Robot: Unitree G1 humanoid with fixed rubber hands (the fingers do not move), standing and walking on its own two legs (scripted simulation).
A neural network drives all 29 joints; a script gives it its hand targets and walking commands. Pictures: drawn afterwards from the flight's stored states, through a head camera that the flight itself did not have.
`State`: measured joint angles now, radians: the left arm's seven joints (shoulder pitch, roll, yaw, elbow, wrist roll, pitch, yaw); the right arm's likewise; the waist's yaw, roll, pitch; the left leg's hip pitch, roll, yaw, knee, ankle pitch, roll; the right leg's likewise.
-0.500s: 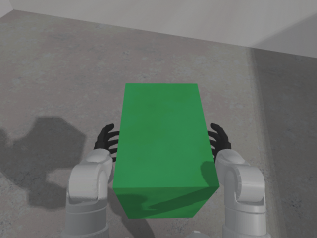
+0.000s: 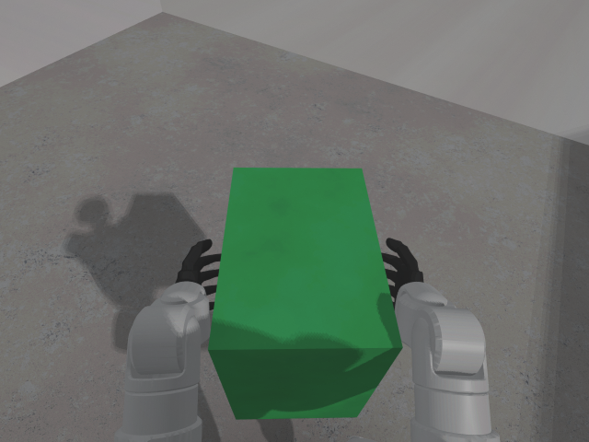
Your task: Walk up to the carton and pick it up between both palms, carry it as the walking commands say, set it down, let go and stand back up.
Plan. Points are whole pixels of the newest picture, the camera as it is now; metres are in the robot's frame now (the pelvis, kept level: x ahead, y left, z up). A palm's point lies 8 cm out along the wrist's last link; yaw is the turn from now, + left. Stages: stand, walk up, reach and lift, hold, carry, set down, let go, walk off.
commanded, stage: carry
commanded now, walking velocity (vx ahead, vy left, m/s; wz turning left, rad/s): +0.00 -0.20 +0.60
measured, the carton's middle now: (297, 296) +0.32 +0.01 +0.00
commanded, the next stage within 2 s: none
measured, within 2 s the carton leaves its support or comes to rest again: neither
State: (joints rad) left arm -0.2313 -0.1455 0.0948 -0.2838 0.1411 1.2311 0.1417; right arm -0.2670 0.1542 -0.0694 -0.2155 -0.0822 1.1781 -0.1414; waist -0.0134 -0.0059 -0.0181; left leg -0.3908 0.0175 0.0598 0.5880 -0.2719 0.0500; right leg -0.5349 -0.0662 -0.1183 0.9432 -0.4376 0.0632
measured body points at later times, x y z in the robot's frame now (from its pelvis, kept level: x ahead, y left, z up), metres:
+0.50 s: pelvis -0.04 -0.11 +0.00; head -0.01 -0.13 +0.45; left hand +0.23 +0.08 +0.08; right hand +0.28 -0.19 +0.07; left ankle -0.06 -0.01 -0.70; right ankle +0.01 -0.22 -0.73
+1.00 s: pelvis -0.06 -0.13 +0.00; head -0.08 -0.15 +0.45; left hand +0.18 +0.08 +0.08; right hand +0.26 -0.19 +0.08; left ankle -0.07 -0.02 -0.73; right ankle +0.01 -0.23 -0.73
